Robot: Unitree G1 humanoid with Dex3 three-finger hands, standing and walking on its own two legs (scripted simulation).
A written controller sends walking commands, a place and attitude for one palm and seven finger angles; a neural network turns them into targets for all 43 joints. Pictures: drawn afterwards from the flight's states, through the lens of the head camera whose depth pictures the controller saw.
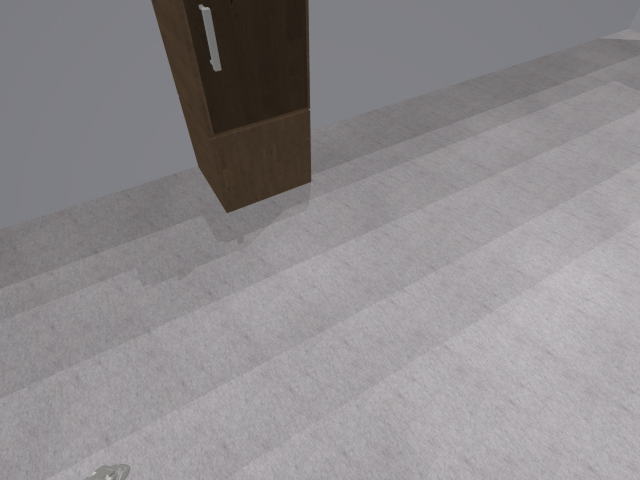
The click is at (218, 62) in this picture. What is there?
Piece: cupboard door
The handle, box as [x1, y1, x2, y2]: [199, 4, 221, 71]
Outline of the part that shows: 201,4 199,5 199,8 202,11 211,55 210,62 213,65 215,71 221,69 210,10 208,7 204,7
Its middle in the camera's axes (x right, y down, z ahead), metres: -0.35 -0.62 +1.20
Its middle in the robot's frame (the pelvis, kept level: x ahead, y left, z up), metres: +1.30 +0.41 +0.00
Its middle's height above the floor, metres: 0.77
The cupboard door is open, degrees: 0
